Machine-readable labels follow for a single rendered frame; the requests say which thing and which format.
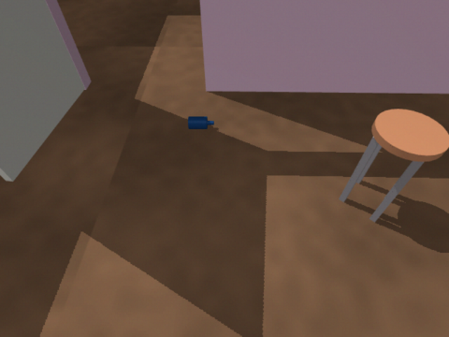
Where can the stool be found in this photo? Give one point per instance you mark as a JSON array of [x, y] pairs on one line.
[[407, 134]]

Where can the bottle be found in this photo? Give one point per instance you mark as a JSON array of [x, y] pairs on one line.
[[199, 122]]

